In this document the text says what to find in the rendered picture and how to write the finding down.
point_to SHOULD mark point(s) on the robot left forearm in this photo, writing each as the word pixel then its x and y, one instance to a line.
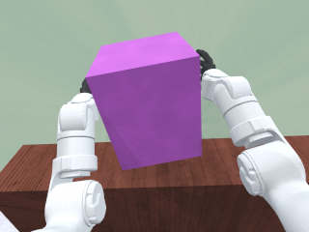
pixel 76 134

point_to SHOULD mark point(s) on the right robot hand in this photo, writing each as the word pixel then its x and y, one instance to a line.
pixel 206 64

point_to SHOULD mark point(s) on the robot right forearm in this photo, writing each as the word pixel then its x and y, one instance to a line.
pixel 249 126

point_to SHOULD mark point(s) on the right robot upper arm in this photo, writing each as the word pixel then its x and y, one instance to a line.
pixel 273 171

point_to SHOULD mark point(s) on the pedestal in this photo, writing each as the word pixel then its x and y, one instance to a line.
pixel 200 194

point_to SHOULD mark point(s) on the left robot hand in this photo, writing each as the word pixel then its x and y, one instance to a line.
pixel 85 87

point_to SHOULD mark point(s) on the carton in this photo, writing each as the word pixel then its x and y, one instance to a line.
pixel 148 95

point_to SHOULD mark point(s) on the left robot upper arm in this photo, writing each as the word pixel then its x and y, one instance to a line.
pixel 74 207

